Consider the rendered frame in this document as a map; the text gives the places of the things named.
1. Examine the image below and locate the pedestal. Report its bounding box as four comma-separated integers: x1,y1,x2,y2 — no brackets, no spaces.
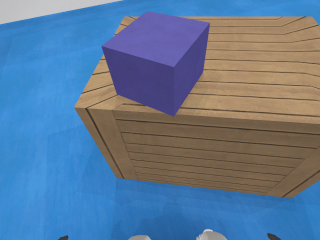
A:
74,16,320,199

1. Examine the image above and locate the carton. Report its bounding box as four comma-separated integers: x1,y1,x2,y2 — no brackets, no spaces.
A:
101,11,210,117

